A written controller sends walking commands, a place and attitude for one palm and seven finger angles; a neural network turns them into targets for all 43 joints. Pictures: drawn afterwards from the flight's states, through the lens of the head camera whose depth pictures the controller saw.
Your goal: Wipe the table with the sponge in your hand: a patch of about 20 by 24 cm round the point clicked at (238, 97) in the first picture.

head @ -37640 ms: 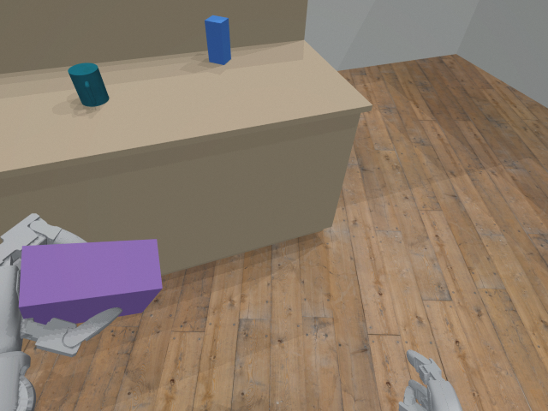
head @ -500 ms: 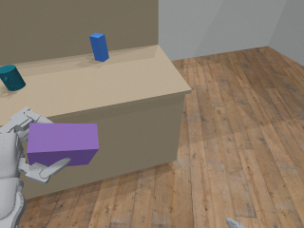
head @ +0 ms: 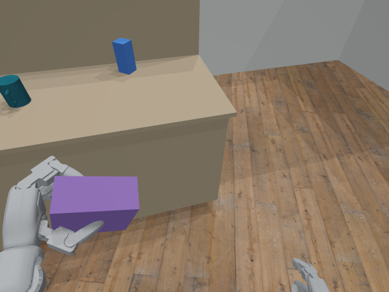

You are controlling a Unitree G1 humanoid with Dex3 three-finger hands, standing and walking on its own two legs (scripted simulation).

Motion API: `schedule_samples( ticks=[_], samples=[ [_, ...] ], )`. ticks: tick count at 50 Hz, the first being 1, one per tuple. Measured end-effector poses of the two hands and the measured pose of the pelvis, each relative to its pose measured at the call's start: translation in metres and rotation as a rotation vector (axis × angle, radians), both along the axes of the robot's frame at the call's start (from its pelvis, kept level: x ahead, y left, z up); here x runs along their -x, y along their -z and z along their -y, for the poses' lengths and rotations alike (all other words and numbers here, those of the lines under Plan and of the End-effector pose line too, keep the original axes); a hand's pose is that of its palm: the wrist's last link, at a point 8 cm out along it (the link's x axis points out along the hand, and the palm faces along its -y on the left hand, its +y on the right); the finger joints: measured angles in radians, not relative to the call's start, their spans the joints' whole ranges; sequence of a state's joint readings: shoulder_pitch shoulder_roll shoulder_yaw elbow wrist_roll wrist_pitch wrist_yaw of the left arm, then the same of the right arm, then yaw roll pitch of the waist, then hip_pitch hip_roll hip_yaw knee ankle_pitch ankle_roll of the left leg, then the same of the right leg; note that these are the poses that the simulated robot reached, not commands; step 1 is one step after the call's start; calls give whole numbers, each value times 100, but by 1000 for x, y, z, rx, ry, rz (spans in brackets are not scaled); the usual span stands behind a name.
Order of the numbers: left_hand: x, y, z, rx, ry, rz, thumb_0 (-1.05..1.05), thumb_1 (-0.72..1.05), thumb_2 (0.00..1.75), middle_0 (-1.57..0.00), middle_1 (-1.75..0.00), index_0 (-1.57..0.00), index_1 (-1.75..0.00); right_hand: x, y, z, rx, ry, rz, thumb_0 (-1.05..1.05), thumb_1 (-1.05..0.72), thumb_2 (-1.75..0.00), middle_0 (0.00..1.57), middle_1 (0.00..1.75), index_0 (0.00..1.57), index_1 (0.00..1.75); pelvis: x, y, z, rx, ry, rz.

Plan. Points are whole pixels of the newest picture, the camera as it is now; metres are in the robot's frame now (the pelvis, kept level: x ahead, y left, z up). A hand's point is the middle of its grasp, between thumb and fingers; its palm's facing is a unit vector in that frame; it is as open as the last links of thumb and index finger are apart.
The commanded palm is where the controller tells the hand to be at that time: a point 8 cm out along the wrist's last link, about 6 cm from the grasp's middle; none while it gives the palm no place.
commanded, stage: stop stepping back and stand still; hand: left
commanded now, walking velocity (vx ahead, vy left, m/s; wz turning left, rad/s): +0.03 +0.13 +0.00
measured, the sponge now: (107, 206) +0.23 +0.17 +0.13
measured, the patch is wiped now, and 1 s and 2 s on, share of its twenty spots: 1.00 1.00 1.00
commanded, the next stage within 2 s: stand and wait in 0.08 s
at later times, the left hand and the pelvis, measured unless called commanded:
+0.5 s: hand (57, 186) +0.24 +0.25 +0.15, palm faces +0.33 -0.88 -0.34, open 9.9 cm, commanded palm +0.20 +0.30 +0.19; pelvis +0.03 +0.03 +0.01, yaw -2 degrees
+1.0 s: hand (43, 188) +0.23 +0.27 +0.16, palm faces +0.36 -0.87 -0.34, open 9.9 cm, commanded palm +0.18 +0.31 +0.19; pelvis +0.01 +0.04 +0.01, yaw -2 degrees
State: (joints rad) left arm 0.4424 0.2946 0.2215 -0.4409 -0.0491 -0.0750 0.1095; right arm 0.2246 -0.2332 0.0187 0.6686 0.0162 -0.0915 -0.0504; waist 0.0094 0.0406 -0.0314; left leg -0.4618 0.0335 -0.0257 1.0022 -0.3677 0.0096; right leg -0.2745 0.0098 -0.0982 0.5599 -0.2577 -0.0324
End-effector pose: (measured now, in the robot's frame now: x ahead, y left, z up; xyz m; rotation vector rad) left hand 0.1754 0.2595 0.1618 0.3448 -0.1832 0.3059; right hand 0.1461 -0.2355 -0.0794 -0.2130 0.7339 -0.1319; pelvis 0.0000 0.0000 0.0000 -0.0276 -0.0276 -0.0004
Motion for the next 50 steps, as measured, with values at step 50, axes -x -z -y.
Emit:
schedule_samples(
  ticks=[50],
  samples=[
    [-18,-12,-50,-39,-38,1,-1,-50,108,-75,-136,-77,-135,-23,-25,-39,20,21,36,1,-90,-89,21,30,20,30,-14,-13,-36,-4,37,-8]
  ],
)
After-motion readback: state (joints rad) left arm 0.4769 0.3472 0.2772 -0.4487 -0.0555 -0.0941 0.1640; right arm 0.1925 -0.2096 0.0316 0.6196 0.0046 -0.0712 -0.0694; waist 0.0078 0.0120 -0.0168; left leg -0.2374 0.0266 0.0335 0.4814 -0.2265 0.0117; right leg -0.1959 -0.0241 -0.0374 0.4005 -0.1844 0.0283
